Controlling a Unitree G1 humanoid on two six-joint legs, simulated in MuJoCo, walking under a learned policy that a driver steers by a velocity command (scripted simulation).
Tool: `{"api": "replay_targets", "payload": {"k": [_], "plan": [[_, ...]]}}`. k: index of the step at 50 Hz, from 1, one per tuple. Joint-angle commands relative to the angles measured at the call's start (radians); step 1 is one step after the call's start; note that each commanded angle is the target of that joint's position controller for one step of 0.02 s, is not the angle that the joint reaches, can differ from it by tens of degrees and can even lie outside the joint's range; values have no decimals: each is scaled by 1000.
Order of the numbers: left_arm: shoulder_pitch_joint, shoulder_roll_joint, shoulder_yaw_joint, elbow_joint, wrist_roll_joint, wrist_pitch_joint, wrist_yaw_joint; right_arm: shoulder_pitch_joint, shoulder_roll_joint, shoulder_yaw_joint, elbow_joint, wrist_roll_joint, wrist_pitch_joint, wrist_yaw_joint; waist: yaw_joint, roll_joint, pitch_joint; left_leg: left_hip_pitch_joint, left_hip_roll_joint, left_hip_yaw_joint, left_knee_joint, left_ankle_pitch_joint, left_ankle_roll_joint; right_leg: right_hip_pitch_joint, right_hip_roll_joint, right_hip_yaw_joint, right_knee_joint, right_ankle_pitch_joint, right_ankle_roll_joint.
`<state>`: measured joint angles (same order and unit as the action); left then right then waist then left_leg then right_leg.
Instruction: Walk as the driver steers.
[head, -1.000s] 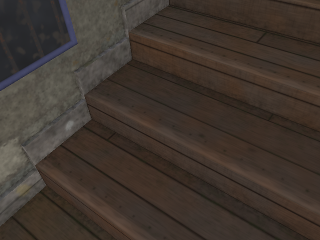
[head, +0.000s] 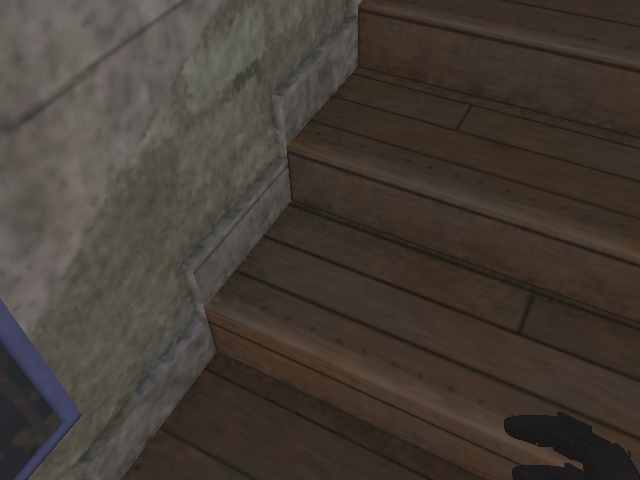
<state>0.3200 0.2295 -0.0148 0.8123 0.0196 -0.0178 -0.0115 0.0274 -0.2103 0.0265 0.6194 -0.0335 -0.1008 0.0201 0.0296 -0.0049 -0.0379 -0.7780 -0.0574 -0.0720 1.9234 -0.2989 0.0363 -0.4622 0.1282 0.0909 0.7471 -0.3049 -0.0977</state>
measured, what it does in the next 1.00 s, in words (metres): climbs, turning right: left foot, then right foot 0.15 m higher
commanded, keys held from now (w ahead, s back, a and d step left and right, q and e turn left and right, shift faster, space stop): e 1.00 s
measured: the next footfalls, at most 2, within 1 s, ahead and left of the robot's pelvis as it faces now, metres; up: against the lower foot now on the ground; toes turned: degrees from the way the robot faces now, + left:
left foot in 0.32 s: +0.19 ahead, +0.18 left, +0.00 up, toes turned -13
right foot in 0.82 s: +0.21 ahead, -0.14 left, +0.15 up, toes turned -33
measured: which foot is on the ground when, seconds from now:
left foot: up 0.00-0.30, down 0.32-0.88, up 0.90-1.00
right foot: down 0.00-0.34, up 0.36-0.80, down 0.82-1.00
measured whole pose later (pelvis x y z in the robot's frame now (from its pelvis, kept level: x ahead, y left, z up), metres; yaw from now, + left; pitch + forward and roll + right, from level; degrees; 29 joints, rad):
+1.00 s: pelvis +0.16 +0.00 +0.10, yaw -35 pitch +2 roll +2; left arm 0.15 0.22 0.02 0.55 -0.01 -0.01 0.03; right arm 0.22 -0.27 -0.05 0.68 -0.01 0.01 -0.02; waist -0.02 0.03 0.01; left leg -0.53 -0.01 -0.06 1.60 -0.31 0.05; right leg -0.68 0.03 -0.01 1.10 -0.45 -0.06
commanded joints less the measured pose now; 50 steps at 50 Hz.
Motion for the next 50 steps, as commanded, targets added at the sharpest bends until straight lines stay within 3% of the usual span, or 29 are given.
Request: {"api": "replay_targets", "payload": {"k": [1, 4, 6, 8, 11, 14, 15, 16, 17, 18, 19, 20, 21, 23, 24, 27, 29, 33, 35, 36, 38, 40, 42, 43, 44, 45, 46, 48, 50], "plan": [[-111, 43, 28, -73, -18, -6, 12, 88, -9, 22, -89, -3, 8, -15, -110, -12, 68, -74, 39, 90, -244, -22, -21, -62, -92, 177, -311, 449, -66], [-71, 130, 56, -106, 1, 27, 67, -1, 5, 31, -164, -44, 19, -42, -78, -69, -121, 44, 34, 148, -481, 187, -82, 71, -125, 199, -268, 860, -70], [-97, 138, 66, -149, 17, 67, 95, 29, -14, 24, -140, -23, 41, -47, -67, -97, -225, 113, 22, 136, -610, 216, -118, 170, -144, 210, -231, 910, -50], [-137, 153, 69, -225, 28, 79, 103, 76, -19, 13, -129, -6, 65, -51, -58, -120, -248, 79, 30, 64, -627, 120, -134, 280, -215, 353, -204, 882, -77], [-74, 161, 86, -273, -3, 72, 105, 22, -53, -12, -153, 17, 71, -65, -7, -147, -106, -45, 76, -12, -768, -42, -141, 436, -327, 505, -206, 796, -92], [-128, 137, 92, -331, -21, 68, 85, 37, -117, -48, -116, 31, 46, -59, -17, -167, -122, 228, 51, 71, -1276, -16, -124, 502, -207, 372, -135, 1166, 3], [-181, 126, 86, -359, -25, 51, 72, 103, -156, -72, -77, 36, 39, -54, -52, -148, -143, 372, 36, 115, -1533, 261, -121, 540, -148, 324, -68, 1233, 33], [-177, 106, 76, -354, -29, 37, 56, 142, -166, -84, -37, 38, 42, -54, -57, -95, -144, 518, 63, 106, -1684, 491, -111, 499, -106, 290, 17, 1006, 49], [-127, 49, 61, -342, 8, 25, 46, 159, -198, -95, -14, 27, 41, -56, -20, 21, -118, 786, 218, -20, -1586, 1030, -42, 145, -39, 200, 239, 297, 75], [-20, -7, 48, -317, 19, 1, 35, 327, -201, -97, -2, -19, 45, -54, -46, 264, -210, 1064, 539, -332, -1404, 1657, 215, -258, 118, 173, 662, -464, 147], [54, 57, 69, -252, -6, 2, 31, 339, -174, -103, -14, -51, 48, -43, -64, 166, -273, 972, 642, -403, -1411, 1529, 306, -350, 74, 183, 1046, -463, 217], [-19, 68, 84, -283, -21, 21, 43, 294, -191, -113, -20, -43, 53, -38, -43, 129, -168, 889, 590, -316, -1424, 1268, 303, -451, 38, 105, 1286, -437, 242], [-127, 46, 69, -313, -7, 40, 42, 247, -168, -106, -19, -37, 56, -52, -31, 120, -90, 805, 480, -187, -1448, 1016, 238, -520, 7, 56, 1339, -360, 229], [-240, 50, 57, -369, 1, 60, 35, 255, -145, -94, 13, 21, 63, -96, -39, 65, 34, 700, 372, -72, -1517, 767, 175, -557, -12, 26, 1481, -245, 219], [-278, 44, 49, -384, 0, 65, 32, 316, -155, -94, 32, 28, 65, -116, -57, 35, 39, 725, 359, -47, -1549, 643, 175, -604, -17, 24, 1496, -182, 214], [-348, -3, 21, -426, -17, 59, 41, 379, -137, -86, 51, 12, 109, -138, -73, 133, 46, 757, 365, 8, -1590, 406, 163, -731, -66, 14, 1416, -116, 223], [-389, -15, 13, -439, -19, 54, 49, 378, -159, -97, 52, 1, 124, -152, -75, 134, 47, 714, 376, 42, -1591, 464, 164, -745, -101, -14, 1355, -59, 250], [-405, -50, -5, -490, -31, 32, 42, 386, -223, -130, 64, 18, 152, -161, -47, 207, -2, 744, 356, 80, -1606, 554, 192, -727, -195, -96, 1144, -114, 280], [-476, -85, -20, -530, -36, 19, 34, 402, -237, -145, 82, 36, 168, -163, -68, 207, -35, 830, 390, 76, -1658, 491, 193, -702, -271, -102, 927, -104, 256], [-543, -137, -46, -550, -53, 21, 25, 411, -271, -156, 93, 39, 185, -151, -101, 250, -33, 792, 422, 86, -1731, 571, 203, -572, -273, -146, 720, -317, 198], [-535, -123, -34, -528, -81, 54, 18, 436, -256, -150, 104, 42, 191, -148, -99, 162, -20, 785, 457, 128, -1776, 556, 198, -443, -249, -189, 593, -336, 149], [-393, -71, -6, -462, -56, 52, 8, 409, -330, -163, 121, 25, 169, -121, -45, 134, -29, 776, 461, 195, -1742, 873, 206, -294, -188, -258, 544, -272, 86], [-319, -4, 30, -430, -59, 60, 16, 437, -278, -145, 141, 26, 157, -116, 8, 108, -94, 791, 373, 259, -1563, 1302, 136, -110, -78, -192, 327, -129, -8], [-263, 60, 64, -400, -52, 72, 29, 411, -222, -125, 122, 23, 147, -109, 24, 103, -153, 679, 291, 290, -1388, 1336, 86, 1, -80, -38, 336, -87, -79], [-116, 85, 78, -372, -34, 77, 52, 339, -228, -120, 104, 8, 128, -88, 95, 25, -225, 521, 250, 277, -1197, 1038, 69, 168, -145, 157, 165, -223, -151], [-54, 209, 126, -365, -26, 68, 70, 213, -129, -91, 6, -7, 103, -65, 114, -246, -248, 205, 56, 181, -757, 25, 6, 307, -307, 659, -177, -450, -265], [-123, 240, 108, -391, 3, 31, 72, 195, -123, -96, 6, 4, 81, -27, 66, -191, -275, 132, -23, -98, -355, -90, 0, 217, -392, 901, -371, -443, -240], [-197, 134, 64, -367, -25, -26, 46, 167, -45, -68, -50, 34, 79, -16, -31, -127, -63, -1, 9, -98, -84, -82, 24, 30, -370, 722, -348, -312, -107], [-196, 75, 58, -315, -51, -28, 19, 204, -25, -47, -68, 24, 86, -38, -89, -63, 30, -21, 51, -48, -60, -27, 30, -51, -263, 456, -253, -296, -39]]}}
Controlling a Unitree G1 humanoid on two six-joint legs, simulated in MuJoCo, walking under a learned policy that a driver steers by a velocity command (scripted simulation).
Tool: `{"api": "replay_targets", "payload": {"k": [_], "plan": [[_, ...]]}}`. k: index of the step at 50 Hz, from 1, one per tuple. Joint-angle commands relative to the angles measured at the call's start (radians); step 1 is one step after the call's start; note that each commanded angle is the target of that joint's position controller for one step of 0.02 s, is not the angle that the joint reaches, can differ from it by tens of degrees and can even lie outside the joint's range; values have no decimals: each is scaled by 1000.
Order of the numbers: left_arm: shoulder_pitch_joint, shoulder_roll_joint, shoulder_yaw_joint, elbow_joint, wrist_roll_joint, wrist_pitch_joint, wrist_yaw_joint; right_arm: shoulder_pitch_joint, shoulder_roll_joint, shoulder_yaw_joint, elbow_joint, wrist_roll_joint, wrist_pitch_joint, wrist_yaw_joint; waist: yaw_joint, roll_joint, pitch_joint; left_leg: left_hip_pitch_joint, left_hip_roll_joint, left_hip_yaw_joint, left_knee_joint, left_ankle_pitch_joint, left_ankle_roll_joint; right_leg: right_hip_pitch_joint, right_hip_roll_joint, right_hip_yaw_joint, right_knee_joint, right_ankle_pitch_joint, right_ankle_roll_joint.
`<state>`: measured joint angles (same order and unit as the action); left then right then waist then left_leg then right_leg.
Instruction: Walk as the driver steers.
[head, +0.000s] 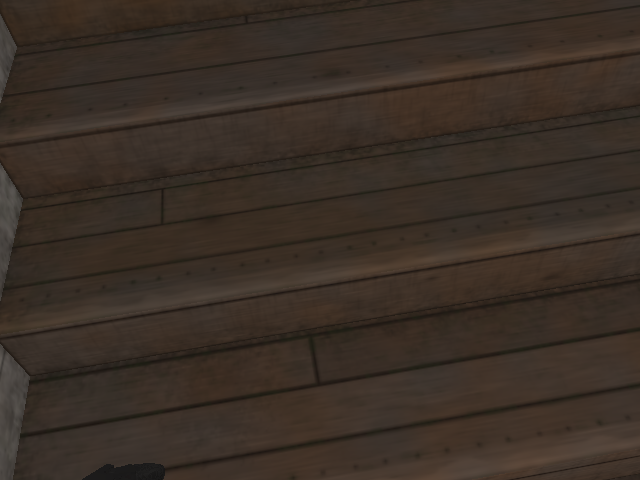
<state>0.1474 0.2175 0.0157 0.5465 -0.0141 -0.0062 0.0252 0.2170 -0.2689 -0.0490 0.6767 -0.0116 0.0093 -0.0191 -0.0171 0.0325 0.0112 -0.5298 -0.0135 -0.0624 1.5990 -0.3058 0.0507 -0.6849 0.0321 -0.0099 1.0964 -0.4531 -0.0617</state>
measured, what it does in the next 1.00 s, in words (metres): climbs: left foot, then right foot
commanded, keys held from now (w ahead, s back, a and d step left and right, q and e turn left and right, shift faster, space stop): e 0.22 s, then no key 0.78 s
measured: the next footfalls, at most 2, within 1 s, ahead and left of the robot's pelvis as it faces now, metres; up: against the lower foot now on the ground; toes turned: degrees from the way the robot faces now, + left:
left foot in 0.50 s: +0.15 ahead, +0.16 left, +0.00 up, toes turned -12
right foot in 0.74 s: +0.14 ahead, -0.08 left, +0.00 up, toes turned -13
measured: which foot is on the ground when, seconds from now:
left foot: up 0.00-0.48, down 0.50-1.00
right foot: down 0.00-0.50, up 0.52-0.72, down 0.74-1.00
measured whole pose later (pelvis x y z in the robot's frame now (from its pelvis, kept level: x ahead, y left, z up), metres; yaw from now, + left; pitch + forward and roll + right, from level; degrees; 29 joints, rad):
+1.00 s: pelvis +0.13 +0.04 +0.08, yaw -14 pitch +0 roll +2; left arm 0.21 0.20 0.03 0.70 -0.02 0.00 -0.02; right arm 0.32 -0.16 -0.01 0.81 -0.02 0.00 0.00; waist -0.02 -0.04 0.00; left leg -0.06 -0.02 0.03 0.32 -0.26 0.00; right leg -0.23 -0.03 0.03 0.49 -0.27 0.00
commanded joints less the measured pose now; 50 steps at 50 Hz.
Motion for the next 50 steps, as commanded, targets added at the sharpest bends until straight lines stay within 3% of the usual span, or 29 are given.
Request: {"api": "replay_targets", "payload": {"k": [1, 4, 6, 8, 10, 12, 14, 17, 20, 21, 22, 23, 24, 25, 26, 27, 29, 30, 32, 34, 37, 39, 40, 41, 42, 43, 45, 47, 50], "plan": [[-45, 76, 29, -39, -18, -40, -13, 46, 29, 32, -119, -1, -19, -3, -63, -121, -10, -260, 14, -51, 254, 17, 14, 147, -122, 499, -591, -119, -69], [14, 106, 30, -6, -16, -48, -4, 8, -29, 15, -134, -1, -5, -20, -41, -130, -17, -282, 15, -31, 186, 68, -26, 228, -98, 428, -629, 112, -99], [48, 120, 38, 11, -9, -36, 11, -52, -12, 20, -173, -1, 6, -41, -12, -132, -52, -317, 32, -54, 45, 95, -56, 326, -82, 398, -630, 196, -88], [14, 119, 34, -6, -22, -16, 35, -130, 16, 28, -218, 0, 19, -64, 1, -171, -63, -327, 18, -39, -98, 81, -104, 372, -99, 447, -663, 306, -122], [49, 131, 35, -7, -19, 5, 55, -149, 28, 31, -230, 2, 29, -74, 22, -178, -99, -320, -4, -34, -170, 69, -143, 427, -110, 476, -677, 304, -134], [16, 135, 34, -50, -15, -4, 63, -162, 24, 24, -208, 3, 24, -68, 39, -166, -126, -306, 6, -30, -278, 138, -147, 461, -144, 488, -671, 359, -128], [9, 97, 9, -74, 10, 5, 69, -108, 33, 33, -178, 20, 26, -65, 42, -167, -171, -265, -1, -19, -204, 152, -152, 485, -160, 492, -632, 399, -150], [-29, 92, -7, -111, 19, 4, 63, -51, 29, 25, -159, 24, 30, -79, 27, -209, -131, -195, 0, -14, -242, 91, -142, 400, -189, 517, -638, 363, -171], [-32, 115, 8, -117, 3, 7, 45, -52, 18, 24, -156, 12, 9, -62, 25, -236, -119, -19, 30, 39, -589, -32, -120, 397, -164, 465, -631, 413, -127], [-20, 133, 16, -111, -3, 7, 31, -19, 2, 13, -144, 24, 6, -50, 23, -264, -127, 77, 32, 58, -686, -106, -111, 394, -175, 457, -640, 430, -127], [-21, 113, 13, -100, -10, 9, 21, -10, -2, 8, -131, 36, 5, -39, 25, -259, -120, 151, 37, 68, -818, -92, -102, 410, -172, 449, -638, 456, -120], [-22, 113, 15, -84, -48, 12, 14, 51, 12, 7, -102, 36, 1, -23, 1, -284, -100, 210, 44, 88, -1049, 9, -70, 442, -158, 422, -609, 480, -101], [11, 71, 6, -66, -53, 11, 5, 43, 20, 6, -72, 18, -8, -12, 19, -213, -95, 309, 20, 105, -1182, 121, -62, 429, -118, 375, -560, 499, -89], [28, -3, -13, -54, -33, 5, -10, 50, 32, 15, -72, -13, -18, -1, 25, -78, -119, 431, 91, -13, -1198, 259, -44, 343, -30, 288, -412, 332, -24], [120, -66, -28, -38, -6, -2, -32, 36, -7, 19, -106, -23, -12, 4, 69, 151, -96, 557, 262, -183, -1181, 654, 38, 125, 93, 228, -276, -150, 70], [104, 54, 12, -47, -1, 5, -19, 16, -35, -16, -112, -23, -15, 0, 57, 215, -76, 387, 380, -329, -1242, 531, 198, 162, 36, 195, -186, -205, 146], [-47, 87, 31, -63, -30, 18, 2, -12, -10, -5, -112, -21, -17, -18, 8, 180, -3, 302, 309, -305, -1322, 208, 200, 162, -58, 164, -109, -117, 184], [-58, 44, 23, -44, -41, 32, 3, 15, -15, -6, -83, -5, 5, -31, -5, 162, 36, 332, 222, -231, -1348, 2, 166, 132, -58, 116, -193, -108, 192], [-101, -9, 10, -33, -42, 26, -13, 64, -4, 1, -50, 1, 22, -48, -44, 122, 67, 380, 181, -199, -1372, -102, 140, 154, -68, 68, -365, -12, 170], [-78, 6, 19, -14, -23, 17, -26, 33, 3, 15, -62, -18, 12, -36, -30, 133, 32, 385, 195, -188, -1355, 5, 128, 258, -83, 74, -461, 74, 138], [-25, 28, 33, 28, 2, 15, -36, 81, -10, 11, -19, -1, -15, -13, -13, 43, 3, 353, 167, -117, -1344, 84, 113, 423, -60, 21, -637, 256, 103], [12, 51, 43, 45, 2, 17, -37, 99, 16, 18, 10, -7, -29, -4, 6, -9, -12, 360, 136, -67, -1354, 58, 75, 457, -94, 66, -649, 330, 80], [31, 54, 45, 56, -5, 10, -43, 127, 22, 19, 24, -8, -30, 5, -6, -83, -10, 379, 113, -39, -1346, 62, 66, 452, -92, 69, -648, 343, 67], [28, 39, 43, 59, -10, 5, -48, 137, 22, 20, 36, -9, -30, 9, -6, -99, -10, 411, 100, -25, -1335, 110, 61, 441, -95, 73, -658, 375, 58], [6, 44, 44, 49, -17, -2, -46, 131, 3, 12, 41, -11, -27, 15, -5, -91, 3, 437, 100, -18, -1313, 222, 56, 422, -106, 80, -654, 437, 56], [12, 38, 42, 52, -2, -9, -48, 154, 4, 10, 62, -6, -24, 14, -4, -94, -36, 471, 108, -13, -1299, 335, 53, 438, -112, 85, -657, 489, 59], [52, 28, 35, 68, 2, -12, -51, 175, 18, 14, 94, -2, -27, 20, 4, -72, -99, 543, 100, 3, -1281, 506, 50, 462, -114, 83, -626, 568, 53], [45, 52, 34, 81, -14, -13, -51, 160, 28, 18, 90, -4, -23, 16, -9, -62, -107, 578, 84, 15, -1272, 505, 46, 446, -113, 82, -628, 590, 45], [40, 58, 29, 88, -13, -13, -44, 166, 34, 21, 102, -6, -19, 10, -11, -70, -81, 559, 81, 20, -1281, 456, 36, 448, -114, 84, -635, 593, 35]]}}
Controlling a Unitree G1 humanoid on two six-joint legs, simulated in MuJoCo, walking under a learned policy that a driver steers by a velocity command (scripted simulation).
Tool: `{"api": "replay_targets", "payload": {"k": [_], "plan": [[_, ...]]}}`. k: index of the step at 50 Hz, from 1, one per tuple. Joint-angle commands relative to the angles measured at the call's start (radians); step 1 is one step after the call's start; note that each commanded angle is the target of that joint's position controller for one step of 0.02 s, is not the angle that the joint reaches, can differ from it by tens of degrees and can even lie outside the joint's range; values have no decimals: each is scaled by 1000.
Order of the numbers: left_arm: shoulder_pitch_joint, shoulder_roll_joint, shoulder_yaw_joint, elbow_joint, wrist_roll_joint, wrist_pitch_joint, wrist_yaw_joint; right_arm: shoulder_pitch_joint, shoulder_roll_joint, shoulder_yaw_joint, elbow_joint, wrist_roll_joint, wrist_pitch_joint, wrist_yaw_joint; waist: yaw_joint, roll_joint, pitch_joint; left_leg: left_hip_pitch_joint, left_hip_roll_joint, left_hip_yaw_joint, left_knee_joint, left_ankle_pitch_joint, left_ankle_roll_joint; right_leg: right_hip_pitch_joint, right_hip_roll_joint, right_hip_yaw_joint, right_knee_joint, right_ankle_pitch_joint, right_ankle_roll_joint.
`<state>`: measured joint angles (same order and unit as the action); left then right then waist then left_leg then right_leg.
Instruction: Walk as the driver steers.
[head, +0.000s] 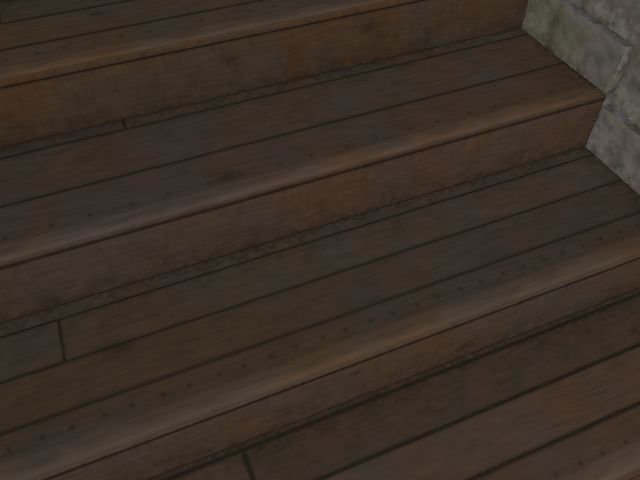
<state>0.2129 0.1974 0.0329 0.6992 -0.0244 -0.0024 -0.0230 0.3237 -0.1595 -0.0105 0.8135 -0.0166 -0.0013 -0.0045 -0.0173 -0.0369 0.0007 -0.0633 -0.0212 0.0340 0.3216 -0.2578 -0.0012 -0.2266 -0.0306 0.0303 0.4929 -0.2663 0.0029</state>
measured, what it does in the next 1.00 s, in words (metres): walks ahead: right foot 0.15 m higher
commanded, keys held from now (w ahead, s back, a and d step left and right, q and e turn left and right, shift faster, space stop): no key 0.26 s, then w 0.46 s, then w+q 0.28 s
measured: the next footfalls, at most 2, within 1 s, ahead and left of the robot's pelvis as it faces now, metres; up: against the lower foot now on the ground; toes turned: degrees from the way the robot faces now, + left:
right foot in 0.94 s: +0.46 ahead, -0.24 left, +0.15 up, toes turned -7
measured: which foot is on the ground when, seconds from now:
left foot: down 0.00-0.96, up 0.98-1.00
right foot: down 0.00-0.54, up 0.56-0.92, down 0.94-1.00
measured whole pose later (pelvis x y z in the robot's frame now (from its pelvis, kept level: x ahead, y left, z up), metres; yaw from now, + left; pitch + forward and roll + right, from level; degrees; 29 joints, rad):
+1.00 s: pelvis +0.27 -0.12 +0.01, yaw +4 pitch +3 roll +0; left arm -0.01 0.14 -0.06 0.51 0.01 -0.09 -0.02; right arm 0.53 -0.14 0.00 1.01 0.02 -0.06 -0.01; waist -0.04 0.00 0.05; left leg -0.02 0.12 -0.17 0.75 -0.26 -0.02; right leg -0.96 -0.15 -0.13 1.33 -0.41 -0.05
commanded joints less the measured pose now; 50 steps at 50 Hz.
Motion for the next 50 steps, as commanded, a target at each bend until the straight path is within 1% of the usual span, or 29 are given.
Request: {"api": "replay_targets", "payload": {"k": [1, 4, 8, 10, 13, 15, 17, 21, 23, 25, 26, 27, 28, 29, 31, 33, 35, 37, 39, 41, 42, 43, 44, 45, 46, 47, 48, 49, 50], "plan": [[-29, 86, 16, -58, 13, -13, 10, 42, -82, -20, -44, 5, -8, -11, -19, 8, -50, 78, 85, -80, -17, 384, 85, -19, -48, 39, -35, 409, -28], [-18, 85, 12, -54, 3, -9, 28, 61, -86, -22, -17, 7, -16, -21, -7, 9, -44, 41, 85, -75, -19, 336, 65, 16, -48, 41, -36, 419, -36], [-23, 80, 1, -40, 9, -17, 23, 66, -78, -17, 10, -2, -12, -28, -7, 13, -33, 14, 79, -60, -19, 271, 42, 20, -47, 46, -40, 426, -48], [17, 76, 0, -22, 29, -11, 39, 53, -105, -21, 26, 5, -12, -36, 12, -1, -29, -17, 76, -44, -37, 237, 41, 58, -42, 44, -68, 401, -50], [21, 84, 1, -6, 29, -6, 51, 51, -101, -20, 49, 7, -11, -39, 10, 10, -3, -25, 76, -41, -49, 224, 29, 58, -36, 42, -87, 402, -56], [47, 90, 9, 18, 22, -2, 59, 81, -113, -28, 70, 14, -5, -47, 6, 8, 5, -64, 58, -15, -26, 12, 40, 55, -6, 29, -102, 162, -71], [83, 104, 21, 31, 7, 2, 64, 51, -117, -33, 49, 20, -10, -52, 12, -1, 60, -157, 45, -3, 59, -172, 74, -9, -13, 75, -147, -264, -114], [213, 139, 44, 67, 7, -19, 61, 23, -68, -12, 17, 34, -48, -49, 37, -108, 91, -375, 31, -26, 305, -198, 124, 57, -197, 402, -307, -414, -234], [168, 131, 49, 44, 1, -32, 57, 91, -72, -11, 39, 27, -67, -28, -3, -104, 70, -341, 55, -52, 372, -185, 155, 44, -232, 425, -321, -293, -263], [34, 128, 51, 2, -9, -37, 50, 186, -66, -9, 69, 17, -75, -17, -93, -70, 76, -131, 66, -52, 222, -145, 182, -120, -164, 261, -251, -109, -212], [-59, 112, 47, -30, -12, -42, 44, 282, -76, -14, 106, 8, -73, -16, -153, -28, 74, 65, 49, -58, 105, -88, 195, -274, -81, 131, -131, 40, -163], [-126, 64, 33, -66, -11, -59, 36, 422, -141, -34, 146, -1, -70, -20, -204, 99, 21, 267, 129, -185, 10, -34, 227, -434, 23, -19, 154, 218, -94], [-96, 29, 19, -81, -15, -73, 39, 466, -301, -79, 139, 13, -66, -24, -196, 334, 4, 304, 341, -528, -161, -143, 335, -558, 114, -115, 449, 60, -17], [-37, 63, 23, -50, -22, -79, 44, 402, -274, -77, 126, 12, -71, -35, -151, 278, 48, 224, 408, -661, -208, -333, 390, -628, 59, -42, 678, -179, 3], [31, 64, 20, -20, -34, -88, 26, 263, -190, -52, 93, 10, -72, -49, -75, 208, 158, 178, 374, -529, -218, -310, 364, -781, -20, 30, 940, -135, 12], [36, 58, 18, -21, -16, -91, 9, 276, -134, -34, 116, 10, -64, -36, -46, 100, 161, 207, 337, -380, -211, -97, 314, -854, -59, 17, 1055, -65, 13], [19, 2, 0, -34, -38, -71, -6, 277, -103, -18, 137, -1, -46, -16, -31, 137, 193, 129, 334, -268, -223, 80, 304, -925, -65, -14, 1349, -131, 24], [10, -12, -14, -72, -41, -49, -6, 242, -67, -2, 139, 21, -47, -13, 3, 134, 215, 47, 336, -214, -213, 98, 280, -1027, -92, 29, 1556, -177, 35], [-97, -26, -43, -144, -30, -60, -15, 263, -92, -3, 151, 13, -39, -25, -29, 115, 225, 78, 344, -207, -210, 84, 250, -1188, -130, 9, 1594, -212, 46], [-344, -78, -87, -284, 0, -85, -20, 359, -78, 2, 183, 19, -41, -65, -92, 101, 236, 116, 331, -213, -232, 118, 204, -1285, -174, -38, 1446, -238, 65], [-421, -98, -110, -335, 7, -100, -26, 388, -115, -11, 183, 30, -33, -81, -100, 88, 229, 128, 305, -176, -259, 150, 160, -1262, -209, -72, 1219, -219, 61], [-471, -109, -126, -383, 14, -114, -36, 423, -120, -14, 199, 46, -20, -91, -106, 77, 199, 29, 319, -179, -318, 203, 149, -1084, -217, -81, 1049, -133, 41], [-426, -84, -128, -385, 4, -120, -56, 315, -162, -21, 156, 61, -14, -86, -35, 49, 169, -234, 270, -112, -420, 229, 164, -619, -168, -205, 728, -32, 15], [-366, -65, -108, -364, -5, -121, -50, 357, -258, -39, 162, 46, -22, -67, -19, 150, 62, -310, 303, -148, -386, 704, 205, -280, -30, -332, 794, -62, -1], [-104, 42, -43, -313, -40, -113, -23, 321, -256, -21, 176, -4, -49, -29, 141, 255, -115, -249, 281, -75, -137, 1379, 164, 6, 41, -279, 832, -47, -51], [153, 188, 21, -252, -36, -88, 8, 246, -343, -43, 163, 1, -62, -15, 309, 387, -263, -119, 252, -96, 83, 1497, 91, 137, 41, -125, 644, -62, -82], [308, 332, 74, -189, 36, -74, 32, 266, -243, -32, 120, 34, -86, -24, 325, 94, -431, -315, 166, -146, 469, 1107, 19, 390, -200, 373, 373, -204, -177], [379, 431, 81, -101, 77, -67, 37, 327, -119, -11, 96, 38, -121, 5, 203, -418, -624, -352, -26, -217, 894, 90, 30, 463, -417, 909, -122, -292, -208], [303, 329, 52, -104, 88, -69, 34, 307, -99, -34, 124, 48, -129, 38, 166, -263, -586, -450, -41, -333, 1244, 35, 21, 351, -451, 976, -219, -397, -203]]}}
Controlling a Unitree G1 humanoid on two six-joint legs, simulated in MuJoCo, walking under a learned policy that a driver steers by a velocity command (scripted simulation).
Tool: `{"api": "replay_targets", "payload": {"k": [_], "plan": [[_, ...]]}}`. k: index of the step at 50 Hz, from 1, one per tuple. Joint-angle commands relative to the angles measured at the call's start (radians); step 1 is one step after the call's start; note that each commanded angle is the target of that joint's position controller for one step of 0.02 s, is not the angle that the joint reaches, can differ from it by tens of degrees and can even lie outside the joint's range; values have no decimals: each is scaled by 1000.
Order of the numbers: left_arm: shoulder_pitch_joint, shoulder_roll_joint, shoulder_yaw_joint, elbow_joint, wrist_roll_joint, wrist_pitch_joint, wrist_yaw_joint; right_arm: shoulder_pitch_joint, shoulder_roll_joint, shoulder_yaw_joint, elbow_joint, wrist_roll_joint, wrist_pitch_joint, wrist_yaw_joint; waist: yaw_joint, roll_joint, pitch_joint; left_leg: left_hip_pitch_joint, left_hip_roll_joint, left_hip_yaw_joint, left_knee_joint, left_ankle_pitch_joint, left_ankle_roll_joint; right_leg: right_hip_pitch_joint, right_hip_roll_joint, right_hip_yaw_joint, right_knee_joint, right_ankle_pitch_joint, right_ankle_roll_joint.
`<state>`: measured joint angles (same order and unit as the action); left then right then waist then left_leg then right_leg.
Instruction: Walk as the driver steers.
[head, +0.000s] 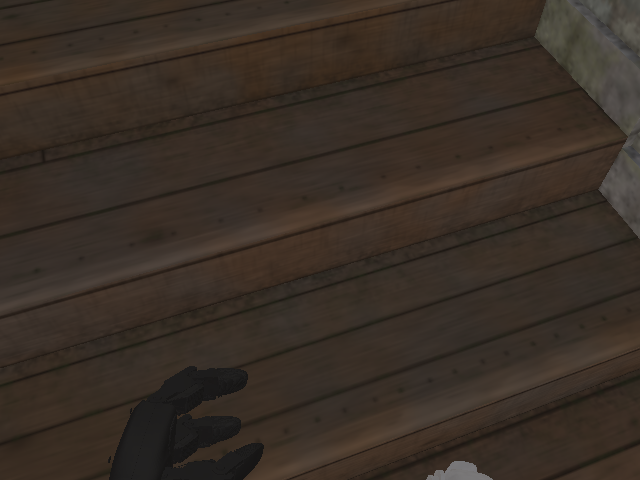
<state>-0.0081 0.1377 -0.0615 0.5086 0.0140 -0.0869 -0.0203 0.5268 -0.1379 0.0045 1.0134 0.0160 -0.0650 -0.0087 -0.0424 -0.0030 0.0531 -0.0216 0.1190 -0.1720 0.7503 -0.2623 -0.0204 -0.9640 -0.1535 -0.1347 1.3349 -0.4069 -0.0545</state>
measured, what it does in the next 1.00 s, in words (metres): climbs, turning left: left foot 0.15 m higher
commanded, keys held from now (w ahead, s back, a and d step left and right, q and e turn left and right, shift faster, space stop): w+q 1.00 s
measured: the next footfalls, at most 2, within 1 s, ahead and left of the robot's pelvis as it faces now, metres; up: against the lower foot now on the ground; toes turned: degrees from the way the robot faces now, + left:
left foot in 0.56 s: +0.46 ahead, +0.14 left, +0.15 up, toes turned +24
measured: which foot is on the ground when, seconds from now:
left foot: up 0.00-0.54, down 0.56-1.00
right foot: down 0.00-0.58, up 0.60-1.00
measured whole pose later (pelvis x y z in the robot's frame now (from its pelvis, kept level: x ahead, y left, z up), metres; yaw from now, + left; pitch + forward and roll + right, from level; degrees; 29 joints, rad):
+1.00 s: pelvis +0.53 +0.12 +0.29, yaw +35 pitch +4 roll -4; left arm 0.04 0.05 -0.12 0.60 0.03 -0.11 -0.03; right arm 0.52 -0.05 0.04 0.92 -0.01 -0.01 0.00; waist -0.07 -0.05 -0.07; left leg -0.19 -0.10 -0.19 0.54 -0.40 0.11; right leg -1.38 -0.08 -0.06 1.92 -0.09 -0.01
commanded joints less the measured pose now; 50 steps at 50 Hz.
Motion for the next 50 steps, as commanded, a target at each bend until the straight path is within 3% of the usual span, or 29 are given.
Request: {"api": "replay_targets", "payload": {"k": [1, 2, 4, 5, 7, 8, 10, 12, 15, 19, 22, 23, 24, 26, 27, 28, 29, 30, 31, 32, 34, 35, 37, 38, 41, 43, 45, 48, 50], "plan": [[418, 338, 137, 116, 12, 13, 10, -14, -57, -41, -131, 19, -52, 43, 151, -196, -465, -586, -146, -75, 965, 66, 56, 920, -339, 994, -1068, -370, -116], [349, 255, 116, 178, -11, 15, 0, -127, -6, -22, -189, 4, -36, 43, 106, -154, -289, -662, -97, 4, 1038, 102, 89, 758, -302, 824, -1018, -403, -80], [245, 65, 65, 262, 29, 4, -9, -241, -30, -25, -274, 29, -4, 40, 25, -111, -107, -682, -36, 33, 1108, 118, 162, 512, -257, 463, -903, -241, -23], [231, 24, 60, 293, 27, -8, -9, -234, -46, -26, -288, 32, 12, 46, -2, -83, -75, -695, -32, 41, 1107, 99, 184, 498, -236, 372, -942, -154, -19], [266, 10, 63, 366, 5, -20, -15, -236, 15, -1, -307, 17, 40, 43, -34, -60, -21, -827, -36, 51, 1116, 121, 218, 551, -202, 215, -996, -31, 5], [272, 35, 70, 364, 1, -22, -3, -236, 16, 5, -314, 12, 51, 40, -32, -55, 1, -847, -37, 51, 1021, 122, 198, 562, -194, 133, -1044, 17, -3], [256, 31, 58, 359, 25, -24, 10, -279, -41, -7, -326, 1, 62, 35, -31, -25, 4, -895, -63, 72, 1007, 233, 172, 576, -171, 18, -1086, 148, -8], [295, 62, 49, 368, 53, -13, 18, -293, -31, -1, -317, -2, 74, 27, -20, -47, 4, -1004, -106, 126, 1226, 234, 141, 612, -193, -18, -1090, 163, -45], [404, 80, 39, 398, 35, 11, 25, -344, -24, 10, -355, -8, 92, 15, 5, -16, 67, -1289, -101, 105, 1433, 132, 124, 762, -217, -13, -1079, 113, -44], [490, 120, 48, 405, 46, 28, 56, -589, -23, 33, -482, 0, 73, 32, 81, -30, 108, -1492, -55, 143, 1352, 63, 99, 943, -228, -79, -1110, 163, -32], [511, 148, 57, 400, 31, 38, 95, -679, -19, 56, -560, 4, 66, 42, 87, -45, 93, -1407, 14, 239, 1076, 76, 76, 929, -197, -137, -1202, 157, -24], [477, 217, 78, 396, 11, 40, 104, -687, 13, 81, -574, 12, 61, 60, 67, -73, 73, -1225, 60, 291, 866, 3, 97, 873, -204, -184, -1309, 253, -49], [460, 232, 87, 390, 2, 42, 106, -715, -2, 77, -578, 13, 58, 66, 78, -47, 70, -1067, 37, 339, 727, -38, 113, 843, -181, -220, -1326, 383, -64], [431, 325, 106, 386, -16, 31, 94, -615, -55, 32, -544, 4, 39, 61, -1, -94, -46, -699, -118, 485, 597, -175, 177, 882, -186, -264, -1128, 1388, -95], [417, 358, 113, 379, -19, 38, 87, -486, -88, 5, -513, 11, 39, 57, -65, -202, -159, -596, -179, 478, 548, -216, 209, 1003, -228, -236, -974, 1807, -112], [355, 375, 113, 347, -23, 50, 74, -281, -188, -44, -463, 11, 33, 54, -170, -283, -264, -397, -259, 437, 355, -190, 257, 1039, -194, -212, -723, 2041, -101], [340, 363, 116, 299, -37, 39, 72, -156, -293, -98, -426, 9, 40, 50, -209, -255, -321, -128, -231, 177, 146, -117, 298, 836, -153, -156, -425, 1639, -46], [347, 145, 68, 208, -17, 0, 42, -141, -431, -138, -386, 1, 59, 31, -66, 262, -380, 128, 21, -506, -244, -460, 448, 351, 123, -64, -6, 308, 57], [253, 221, 95, 204, -12, -48, 1, -146, -350, -112, -404, -48, 45, 16, -84, 140, -516, 141, 106, -860, -479, -612, 393, 309, 184, 310, 242, 201, 16], [202, 192, 104, 174, -40, -53, -19, -114, -271, -84, -361, -47, 30, 23, -56, 85, -375, 26, 125, -799, -522, -616, 317, 226, 173, 309, 384, 228, -3], [120, 67, 69, 116, -14, -60, -21, -158, -81, -28, -297, -30, 10, 50, 48, -67, -101, -324, 54, -520, -373, -442, 254, 117, 119, 279, 496, 295, -56], [138, 39, 59, 111, 0, -50, -18, -188, -43, -16, -273, -30, 3, 48, 92, -59, -76, -407, -3, -393, -348, -366, 232, 109, 94, 272, 557, 312, -77], [191, 24, 39, 91, 9, -44, -32, -162, -51, -9, -233, -34, -3, 50, 120, 7, -67, -358, -50, -276, -384, -172, 218, -37, 103, 250, 736, 271, -103], [189, -12, 16, 86, 15, -41, -35, -152, -58, -9, -208, -26, 2, 55, 125, -10, -70, -334, -66, -204, -342, -102, 194, -126, 94, 233, 765, 305, -102], [141, 18, 6, 78, 7, -37, -42, -157, -73, -2, -225, -25, 13, 46, 125, -55, -42, -409, -80, -140, -352, -58, 150, -219, 54, 166, 637, 404, -42], [36, -25, -12, 54, 20, -27, -26, -85, -73, 3, -182, -37, 17, 29, 75, 47, -49, -453, -96, -163, -348, -15, 154, -259, 78, 68, 687, 463, 6], [39, -67, -30, 39, -2, -24, -20, -21, -93, 2, -153, -41, 28, 23, 55, 133, -52, -306, -65, -237, -350, -56, 170, -462, 74, 92, 843, 369, 23], [-239, -86, -60, -74, 19, -57, -11, 93, -74, 1, -104, -21, 53, 13, -52, 108, -3, -212, -52, -320, -418, -75, 182, -565, 82, 46, 591, 335, 48], [-379, -89, -74, -138, 23, -60, -7, 110, -76, -7, -105, -10, 67, -27, -78, 125, 14, -204, 9, -343, -609, 86, 239, -458, 87, -19, 354, 232, 68]]}}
